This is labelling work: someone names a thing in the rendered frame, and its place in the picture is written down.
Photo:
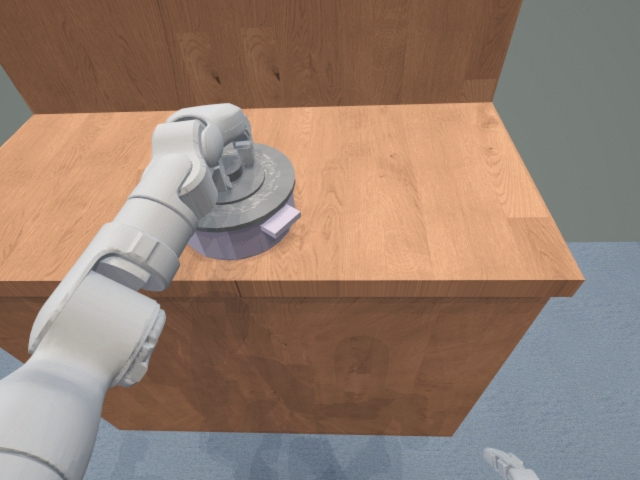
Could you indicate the robot left hand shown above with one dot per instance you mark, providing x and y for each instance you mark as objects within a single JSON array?
[{"x": 234, "y": 127}]

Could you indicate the table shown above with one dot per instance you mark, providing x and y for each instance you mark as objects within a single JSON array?
[{"x": 424, "y": 250}]

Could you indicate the knob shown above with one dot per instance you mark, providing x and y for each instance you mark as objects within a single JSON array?
[{"x": 233, "y": 167}]

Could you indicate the lid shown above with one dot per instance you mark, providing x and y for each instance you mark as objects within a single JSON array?
[{"x": 260, "y": 192}]

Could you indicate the left robot forearm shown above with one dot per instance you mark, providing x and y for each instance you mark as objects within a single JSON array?
[{"x": 140, "y": 248}]

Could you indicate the robot right hand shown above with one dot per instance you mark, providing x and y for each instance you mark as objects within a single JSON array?
[{"x": 508, "y": 465}]

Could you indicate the left robot upper arm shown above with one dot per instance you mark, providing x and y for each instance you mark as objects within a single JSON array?
[{"x": 50, "y": 408}]

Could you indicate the pot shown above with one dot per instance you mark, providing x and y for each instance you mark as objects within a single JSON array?
[{"x": 249, "y": 241}]

